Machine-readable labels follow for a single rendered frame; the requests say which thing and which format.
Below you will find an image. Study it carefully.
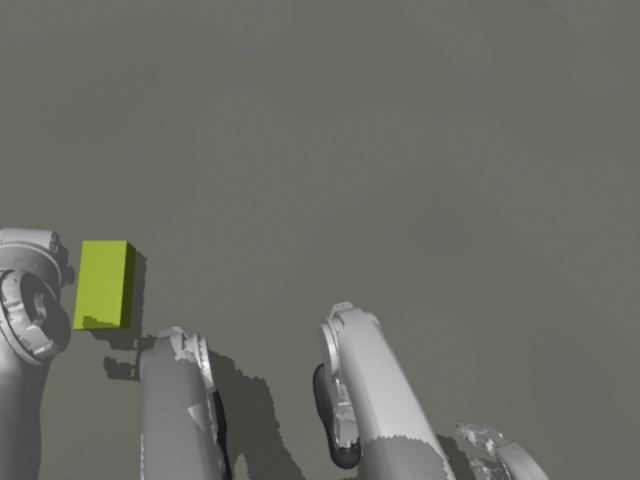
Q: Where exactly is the right robot foot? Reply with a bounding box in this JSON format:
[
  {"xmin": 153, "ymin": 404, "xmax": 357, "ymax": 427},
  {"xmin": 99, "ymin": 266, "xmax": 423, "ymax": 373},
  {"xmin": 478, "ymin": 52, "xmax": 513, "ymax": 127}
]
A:
[{"xmin": 313, "ymin": 363, "xmax": 361, "ymax": 469}]

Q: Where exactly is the left robot arm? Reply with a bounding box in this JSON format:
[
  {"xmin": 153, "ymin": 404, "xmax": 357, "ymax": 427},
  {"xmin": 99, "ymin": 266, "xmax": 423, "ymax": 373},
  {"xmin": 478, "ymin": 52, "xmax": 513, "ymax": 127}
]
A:
[{"xmin": 0, "ymin": 227, "xmax": 71, "ymax": 480}]

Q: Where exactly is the left robot foot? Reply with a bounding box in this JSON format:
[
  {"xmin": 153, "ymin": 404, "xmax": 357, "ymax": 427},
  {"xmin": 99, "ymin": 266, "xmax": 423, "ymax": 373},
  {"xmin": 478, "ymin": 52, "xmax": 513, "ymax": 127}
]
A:
[{"xmin": 212, "ymin": 389, "xmax": 232, "ymax": 480}]

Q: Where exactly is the carton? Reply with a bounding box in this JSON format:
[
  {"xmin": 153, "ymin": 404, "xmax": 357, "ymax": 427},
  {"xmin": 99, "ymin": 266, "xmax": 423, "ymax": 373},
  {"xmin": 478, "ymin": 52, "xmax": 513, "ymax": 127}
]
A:
[{"xmin": 73, "ymin": 241, "xmax": 136, "ymax": 331}]

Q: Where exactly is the right robot hand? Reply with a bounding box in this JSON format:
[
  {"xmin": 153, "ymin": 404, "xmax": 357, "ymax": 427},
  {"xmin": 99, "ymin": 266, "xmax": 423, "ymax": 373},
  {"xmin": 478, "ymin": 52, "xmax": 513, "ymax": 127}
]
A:
[{"xmin": 456, "ymin": 423, "xmax": 550, "ymax": 480}]

